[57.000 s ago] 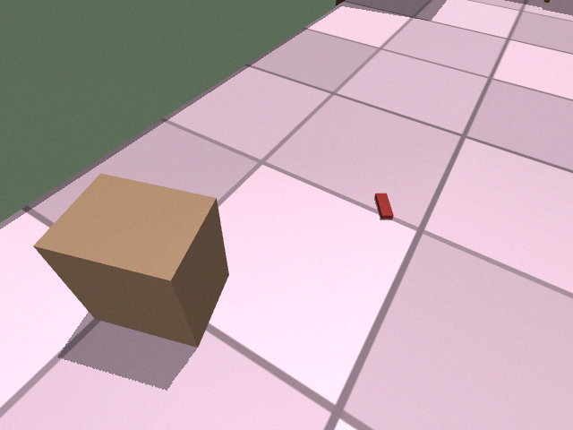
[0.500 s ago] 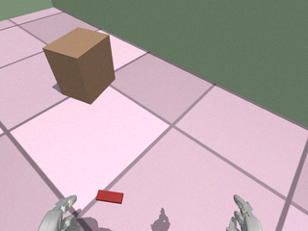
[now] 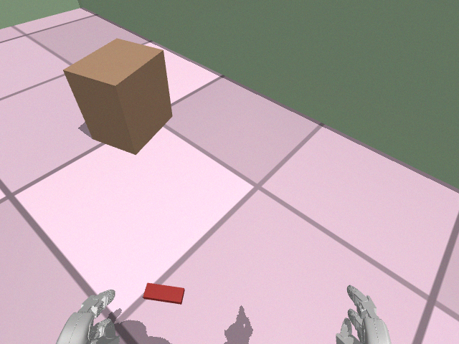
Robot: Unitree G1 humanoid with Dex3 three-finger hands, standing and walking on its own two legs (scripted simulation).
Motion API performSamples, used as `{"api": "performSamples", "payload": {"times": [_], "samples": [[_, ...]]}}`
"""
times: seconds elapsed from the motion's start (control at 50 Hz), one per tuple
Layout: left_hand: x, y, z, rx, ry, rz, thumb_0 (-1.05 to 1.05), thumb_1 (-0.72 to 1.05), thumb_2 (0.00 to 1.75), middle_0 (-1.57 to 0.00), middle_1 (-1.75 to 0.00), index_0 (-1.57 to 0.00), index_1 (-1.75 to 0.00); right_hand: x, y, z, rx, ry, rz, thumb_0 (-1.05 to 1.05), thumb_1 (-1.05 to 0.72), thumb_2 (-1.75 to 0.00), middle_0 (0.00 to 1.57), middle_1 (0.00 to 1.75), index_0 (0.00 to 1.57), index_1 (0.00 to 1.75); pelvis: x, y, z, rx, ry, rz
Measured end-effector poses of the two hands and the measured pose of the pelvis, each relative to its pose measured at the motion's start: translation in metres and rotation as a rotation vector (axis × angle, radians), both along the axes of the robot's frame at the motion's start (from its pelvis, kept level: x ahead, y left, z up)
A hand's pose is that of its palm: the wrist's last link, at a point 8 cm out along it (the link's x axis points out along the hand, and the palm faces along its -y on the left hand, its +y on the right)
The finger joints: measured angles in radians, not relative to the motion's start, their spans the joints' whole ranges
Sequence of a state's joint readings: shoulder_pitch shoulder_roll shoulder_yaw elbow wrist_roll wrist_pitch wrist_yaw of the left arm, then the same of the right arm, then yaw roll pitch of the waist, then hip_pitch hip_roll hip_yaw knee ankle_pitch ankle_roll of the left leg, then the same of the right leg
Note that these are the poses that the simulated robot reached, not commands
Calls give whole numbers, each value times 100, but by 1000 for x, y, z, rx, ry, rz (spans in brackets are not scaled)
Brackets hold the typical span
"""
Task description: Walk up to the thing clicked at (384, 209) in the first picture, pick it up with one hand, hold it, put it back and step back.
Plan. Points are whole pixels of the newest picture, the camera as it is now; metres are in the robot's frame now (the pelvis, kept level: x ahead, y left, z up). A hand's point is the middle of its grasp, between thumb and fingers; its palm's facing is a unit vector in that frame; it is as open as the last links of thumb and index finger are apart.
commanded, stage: home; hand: left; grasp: from above
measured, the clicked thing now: (164, 293) +0.45 +0.24 -0.70
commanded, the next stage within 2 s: stand in 0.74 s
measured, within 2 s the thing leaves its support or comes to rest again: neither
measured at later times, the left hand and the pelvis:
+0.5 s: hand (117, 340) +0.16 +0.18 -0.05, palm faces +0.05 -0.98 -0.20, open 7.4 cm; pelvis +0.00 +0.00 +0.00, yaw +0 degrees
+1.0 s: hand out of the picture +0.15 +0.21 -0.09, palm faces +0.00 -0.94 -0.33, open 7.4 cm; pelvis -0.01 +0.00 +0.02, yaw +0 degrees
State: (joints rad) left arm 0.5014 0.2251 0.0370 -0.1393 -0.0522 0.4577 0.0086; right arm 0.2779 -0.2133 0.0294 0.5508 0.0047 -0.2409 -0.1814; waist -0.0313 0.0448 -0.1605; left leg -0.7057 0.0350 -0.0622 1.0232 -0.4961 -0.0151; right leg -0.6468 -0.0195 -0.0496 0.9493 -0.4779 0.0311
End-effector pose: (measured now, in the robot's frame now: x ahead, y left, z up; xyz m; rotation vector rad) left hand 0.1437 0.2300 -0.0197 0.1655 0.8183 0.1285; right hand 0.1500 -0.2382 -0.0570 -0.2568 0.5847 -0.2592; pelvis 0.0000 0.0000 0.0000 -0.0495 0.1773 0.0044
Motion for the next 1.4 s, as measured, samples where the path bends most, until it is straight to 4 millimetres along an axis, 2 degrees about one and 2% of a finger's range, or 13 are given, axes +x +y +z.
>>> {"api": "performSamples", "payload": {"times": [0.32, 0.84, 0.92, 1.0, 1.14, 1.28, 1.4], "samples": [[5, -1, 0, 2, -4, -1, 1, 90, 90, -20, -30, -20, -30, 2, -3, 0, 0, 9, -9, 1, -90, -89, 21, 30, 21, 30, 4, -1, 0, 1, 6, -1], [0, 0, -1, 4, 5, -3, 1, 90, 90, -20, -30, -20, -30, -2, -4, 0, 0, 6, -15, 1, -90, -89, 21, 30, 21, 30, 1, -1, -1, 1, 4, -1], [4, 11, -20, 95, -20, -48, 1, 90, 90, -20, -30, -20, -30, -9, -8, -16, -46, 219, 117, 1, -90, -89, 21, 30, 21, 30, -7, -1, 8, 27, -81, -11], [-10, 31, -36, 135, 63, -35, 1, 90, 90, -20, -30, -20, -30, -26, -21, -21, -13, 363, 107, 1, -90, -89, 21, 30, 21, 30, -10, -1, 17, 49, -128, -13], [-53, 55, -51, 143, 236, 32, 1, 90, 90, -20, -30, -20, -30, -62, -36, -16, 3, 492, 13, 1, -90, -89, 21, 30, 21, 30, -8, 5, 33, 49, -175, -17], [-92, 61, -54, 118, 375, 73, 1, 90, 90, -20, -30, -20, -30, -91, -29, -13, 29, 594, -38, 1, -90, -89, 21, 30, 21, 30, -5, 11, 48, 44, -209, -19], [-112, 59, -51, 106, 447, 92, 1, 90, 90, -20, -30, -20, -30, -103, -21, -12, 60, 633, -52, 1, -90, -89, 21, 30, 21, 30, -5, 13, 57, 49, -232, -23]]}}
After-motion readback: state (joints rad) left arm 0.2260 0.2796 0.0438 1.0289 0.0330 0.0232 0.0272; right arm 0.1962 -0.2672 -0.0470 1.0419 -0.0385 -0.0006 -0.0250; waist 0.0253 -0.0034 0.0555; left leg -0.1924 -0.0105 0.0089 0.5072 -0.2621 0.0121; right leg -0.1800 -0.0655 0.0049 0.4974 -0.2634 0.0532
